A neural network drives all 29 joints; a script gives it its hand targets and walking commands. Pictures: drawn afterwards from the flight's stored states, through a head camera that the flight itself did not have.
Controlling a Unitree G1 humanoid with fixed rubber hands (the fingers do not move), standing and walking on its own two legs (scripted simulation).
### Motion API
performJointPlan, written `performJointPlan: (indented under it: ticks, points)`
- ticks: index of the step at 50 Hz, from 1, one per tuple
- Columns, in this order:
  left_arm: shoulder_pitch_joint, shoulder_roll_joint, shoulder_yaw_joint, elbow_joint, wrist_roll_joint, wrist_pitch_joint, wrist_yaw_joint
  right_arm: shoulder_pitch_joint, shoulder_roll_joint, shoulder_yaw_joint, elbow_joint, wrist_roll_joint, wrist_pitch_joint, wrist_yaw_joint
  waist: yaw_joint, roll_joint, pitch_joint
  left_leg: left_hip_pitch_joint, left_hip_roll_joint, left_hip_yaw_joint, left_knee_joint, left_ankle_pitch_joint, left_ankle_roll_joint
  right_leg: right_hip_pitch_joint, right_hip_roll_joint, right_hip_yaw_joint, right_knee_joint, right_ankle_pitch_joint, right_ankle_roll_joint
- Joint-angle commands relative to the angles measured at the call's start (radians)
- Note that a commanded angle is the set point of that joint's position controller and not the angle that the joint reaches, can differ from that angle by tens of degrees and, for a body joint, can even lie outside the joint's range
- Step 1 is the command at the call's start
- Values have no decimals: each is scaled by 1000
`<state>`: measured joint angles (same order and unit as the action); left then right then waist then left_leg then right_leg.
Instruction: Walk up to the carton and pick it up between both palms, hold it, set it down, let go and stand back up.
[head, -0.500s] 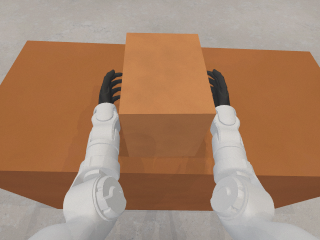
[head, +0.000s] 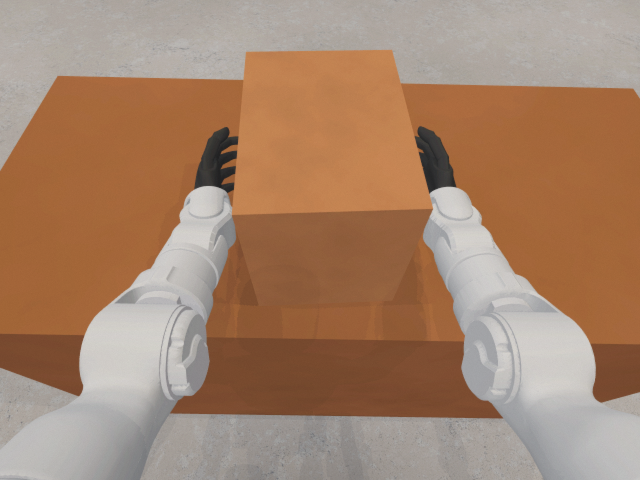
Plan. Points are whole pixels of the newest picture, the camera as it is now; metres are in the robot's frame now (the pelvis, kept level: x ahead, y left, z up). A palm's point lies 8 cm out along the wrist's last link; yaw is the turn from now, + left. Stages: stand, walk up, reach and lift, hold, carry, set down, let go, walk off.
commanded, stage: set down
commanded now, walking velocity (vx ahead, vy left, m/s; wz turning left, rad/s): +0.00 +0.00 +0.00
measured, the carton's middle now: (323, 182) +0.49 +0.03 +0.05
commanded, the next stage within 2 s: none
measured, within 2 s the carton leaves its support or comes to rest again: neither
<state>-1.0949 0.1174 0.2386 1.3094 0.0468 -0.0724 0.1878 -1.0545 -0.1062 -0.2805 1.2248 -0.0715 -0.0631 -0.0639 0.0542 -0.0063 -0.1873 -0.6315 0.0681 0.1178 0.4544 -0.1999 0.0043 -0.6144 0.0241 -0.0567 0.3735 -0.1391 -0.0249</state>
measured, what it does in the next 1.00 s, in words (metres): stands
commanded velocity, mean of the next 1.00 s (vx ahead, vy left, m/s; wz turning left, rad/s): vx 0.00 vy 0.00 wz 0.00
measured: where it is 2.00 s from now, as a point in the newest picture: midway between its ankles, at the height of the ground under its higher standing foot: outside the picture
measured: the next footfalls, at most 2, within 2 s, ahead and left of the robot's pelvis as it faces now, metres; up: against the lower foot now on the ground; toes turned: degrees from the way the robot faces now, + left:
none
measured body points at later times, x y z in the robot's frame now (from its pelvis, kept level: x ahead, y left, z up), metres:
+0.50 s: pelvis -0.03 -0.02 -0.01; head +0.05 +0.00 +0.44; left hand +0.46 +0.21 +0.13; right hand +0.49 -0.16 +0.15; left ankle -0.01 +0.11 -0.74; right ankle +0.00 -0.11 -0.74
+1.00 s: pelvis -0.02 -0.02 +0.01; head +0.03 -0.01 +0.45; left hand +0.45 +0.20 +0.16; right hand +0.48 -0.16 +0.17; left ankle -0.01 +0.11 -0.74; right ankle +0.00 -0.11 -0.74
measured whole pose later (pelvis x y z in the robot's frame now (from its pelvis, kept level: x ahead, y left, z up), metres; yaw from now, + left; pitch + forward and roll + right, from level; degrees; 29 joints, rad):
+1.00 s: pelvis -0.02 -0.02 +0.01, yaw +3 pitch +13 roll -1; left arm -1.15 0.27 0.07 1.18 -0.14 0.20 0.12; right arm -1.17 -0.28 -0.01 1.23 0.32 0.14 -0.11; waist 0.02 -0.02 -0.14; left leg -0.46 0.06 0.05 0.39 -0.15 -0.03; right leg -0.44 0.03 -0.08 0.35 -0.13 -0.05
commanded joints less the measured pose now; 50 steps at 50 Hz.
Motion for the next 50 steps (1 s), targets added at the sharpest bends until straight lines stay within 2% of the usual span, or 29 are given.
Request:
performJointPlan:
  ticks: [1,2,4,6,7,9,11,13,17,18,19,21,24,25,28,29,31,33,35,37,39,40,41,43,45,46,48,49,50]
  points:
    - [-538,151,-104,-123,-102,-73,-1,-543,-224,69,-126,108,-70,-18,-4,20,-921,413,-26,-50,125,640,-94,308,33,-2,92,547,29]
    - [-544,158,-111,-91,-106,-69,-4,-543,-242,76,-97,116,-67,-21,-8,30,-903,423,-27,-53,134,641,-98,290,34,-3,85,528,28]
    - [-544,174,-116,-63,-131,-61,-13,-554,-265,89,-66,144,-58,-21,-11,13,-852,420,-29,-53,132,611,-96,266,36,-6,78,506,32]
    - [-569,193,-127,-99,-151,-52,-14,-567,-287,100,-64,170,-53,-19,-16,14,-867,405,-29,-56,124,602,-99,291,35,-5,91,529,35]
    - [-579,203,-131,-101,-163,-45,-16,-579,-297,117,-56,192,-46,-15,-7,7,-862,389,-33,-53,119,587,-96,301,34,-3,94,538,38]
    - [-587,227,-141,-81,-187,-29,-23,-599,-303,147,-49,222,-25,-8,-6,-23,-823,319,-39,-50,94,500,-84,345,25,7,100,520,46]
    - [-582,243,-154,-57,-204,-22,-28,-604,-305,171,-40,248,-10,0,-2,-24,-810,264,-44,-52,67,431,-73,388,14,16,112,500,55]
    - [-632,256,-189,-110,-236,-14,-26,-636,-316,188,-68,286,2,9,-1,-7,-832,266,-46,-53,53,413,-76,383,14,14,108,478,52]
    - [-650,290,-224,-65,-283,-10,-37,-656,-293,236,-72,338,41,20,12,-32,-802,127,-57,-53,20,273,-49,452,-8,41,122,420,58]
    - [-666,298,-240,-90,-298,-5,-36,-668,-306,240,-94,349,46,22,5,-17,-816,118,-57,-55,13,266,-50,463,-12,46,121,420,58]
    - [-669,302,-252,-63,-299,4,-37,-659,-304,244,-55,353,60,22,-2,-8,-778,115,-57,-55,5,236,-49,450,-16,46,117,392,55]
    - [-702,316,-268,-70,-324,15,-41,-701,-310,249,-80,366,74,21,0,-23,-777,99,-60,-57,3,205,-45,441,-18,45,116,360,53]
    - [-729,331,-283,-65,-338,31,-44,-719,-319,230,-68,359,94,14,-18,-3,-786,72,-62,-60,-8,156,-38,451,-26,54,115,330,53]
    - [-738,340,-285,-96,-340,40,-42,-724,-328,230,-95,363,100,10,-14,3,-819,98,-64,-60,-11,179,-44,460,-25,52,112,352,54]
    - [-753,347,-281,-76,-340,73,-46,-747,-341,212,-96,345,123,-2,-29,-19,-808,82,-66,-60,-21,161,-39,490,-23,51,115,367,58]
    - [-767,347,-283,-125,-337,82,-43,-751,-354,196,-115,344,126,-8,-36,9,-853,115,-65,-63,-21,191,-47,492,-21,46,114,391,57]
    - [-764,343,-278,-132,-323,108,-40,-747,-362,193,-109,338,137,-16,-35,19,-853,181,-60,-70,-19,220,-54,471,-14,37,101,387,48]
    - [-727,329,-252,-178,-288,137,-35,-719,-367,182,-120,331,144,-24,-35,25,-871,243,-59,-68,-9,296,-69,487,0,25,99,453,47]
    - [-720,336,-232,-132,-279,165,-43,-731,-377,175,-101,326,160,-31,-39,25,-800,258,-62,-71,-24,269,-65,470,-1,21,83,429,50]
    - [-689,314,-228,-214,-263,181,-40,-680,-372,185,-125,345,161,-36,-42,59,-820,344,-58,-76,-16,356,-79,466,9,12,73,482,45]
    - [-647,308,-207,-249,-235,200,-45,-651,-371,198,-134,352,162,-39,-39,54,-802,374,-57,-78,-11,406,-85,488,15,11,66,526,44]
    - [-608,290,-201,-222,-220,211,-51,-631,-361,209,-126,353,161,-43,-44,53,-767,392,-58,-84,-11,426,-86,498,16,12,65,551,45]
    - [-619,290,-196,-236,-213,216,-54,-637,-370,198,-121,352,164,-43,-52,70,-736,400,-55,-84,-15,420,-92,477,17,3,59,530,45]
    - [-574,280,-182,-260,-195,224,-58,-598,-359,226,-117,367,165,-43,-40,67,-670,444,-55,-89,-17,447,-89,463,24,2,42,514,44]
    - [-521,282,-156,-335,-171,229,-63,-555,-346,254,-170,387,157,-44,-25,70,-673,458,-58,-80,-18,490,-90,513,24,8,41,572,48]
    - [-544,299,-150,-334,-169,229,-63,-580,-350,247,-177,386,158,-44,-25,66,-654,427,-60,-80,-24,459,-87,517,21,10,43,551,49]
    - [-542,320,-126,-362,-168,224,-63,-592,-338,272,-222,401,161,-43,-6,21,-635,392,-67,-73,-42,411,-66,554,19,17,41,523,62]
    - [-447,295,-133,-385,-163,226,-63,-510,-318,301,-247,420,159,-39,1,13,-638,415,-63,-74,-43,452,-64,590,21,20,45,563,65]
    - [-425,285,-126,-420,-154,228,-64,-491,-332,298,-254,425,156,-36,-6,18,-639,430,-62,-77,-46,469,-67,592,22,19,48,581,64]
